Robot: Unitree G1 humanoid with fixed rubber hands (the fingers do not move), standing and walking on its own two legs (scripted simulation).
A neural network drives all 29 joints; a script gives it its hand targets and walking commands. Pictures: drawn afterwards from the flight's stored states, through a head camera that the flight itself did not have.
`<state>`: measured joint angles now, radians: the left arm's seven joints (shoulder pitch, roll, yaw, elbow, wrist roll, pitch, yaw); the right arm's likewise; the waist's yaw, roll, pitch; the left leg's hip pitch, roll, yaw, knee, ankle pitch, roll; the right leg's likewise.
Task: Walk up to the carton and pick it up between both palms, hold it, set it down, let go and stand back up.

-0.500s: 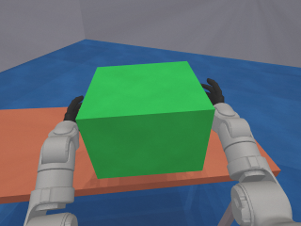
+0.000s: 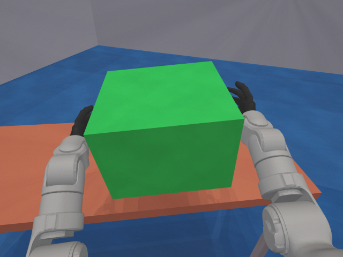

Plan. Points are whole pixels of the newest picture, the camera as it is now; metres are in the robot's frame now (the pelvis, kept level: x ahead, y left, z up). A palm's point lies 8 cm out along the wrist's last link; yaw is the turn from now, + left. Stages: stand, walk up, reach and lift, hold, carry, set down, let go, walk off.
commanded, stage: set down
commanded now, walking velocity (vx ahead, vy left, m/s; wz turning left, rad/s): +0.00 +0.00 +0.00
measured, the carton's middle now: (165, 125) +0.41 +0.00 +0.17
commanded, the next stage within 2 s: none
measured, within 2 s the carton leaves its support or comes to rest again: neither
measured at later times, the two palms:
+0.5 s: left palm (91, 139) +0.40 +0.19 +0.14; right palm (237, 128) +0.41 -0.19 +0.16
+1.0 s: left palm (90, 146) +0.40 +0.20 +0.12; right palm (233, 128) +0.40 -0.18 +0.16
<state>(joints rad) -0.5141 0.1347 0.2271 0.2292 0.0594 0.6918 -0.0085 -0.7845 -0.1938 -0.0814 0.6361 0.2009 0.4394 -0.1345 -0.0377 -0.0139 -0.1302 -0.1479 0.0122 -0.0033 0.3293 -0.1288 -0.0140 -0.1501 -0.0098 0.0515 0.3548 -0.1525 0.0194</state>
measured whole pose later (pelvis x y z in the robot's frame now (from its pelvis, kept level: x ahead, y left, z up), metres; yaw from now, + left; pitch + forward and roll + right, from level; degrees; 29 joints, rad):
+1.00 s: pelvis +0.02 +0.00 +0.00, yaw +0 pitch -2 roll +0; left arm -0.57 0.10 0.35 0.54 0.18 0.28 -0.11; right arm -0.66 -0.06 -0.24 0.69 -0.05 0.08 -0.10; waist -0.04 -0.07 -0.02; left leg -0.11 0.01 0.00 0.30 -0.15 -0.02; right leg -0.10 -0.01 0.05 0.31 -0.16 0.03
